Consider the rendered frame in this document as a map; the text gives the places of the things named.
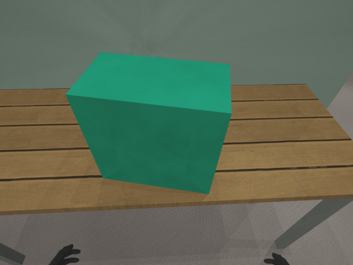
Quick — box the robot left hand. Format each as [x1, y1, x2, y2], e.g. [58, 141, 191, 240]
[49, 244, 81, 265]

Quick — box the robot right hand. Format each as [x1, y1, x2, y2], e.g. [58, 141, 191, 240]
[264, 253, 289, 265]

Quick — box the carton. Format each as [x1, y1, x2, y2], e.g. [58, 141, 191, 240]
[66, 52, 232, 194]

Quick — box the table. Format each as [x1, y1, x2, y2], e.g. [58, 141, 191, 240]
[0, 84, 353, 265]

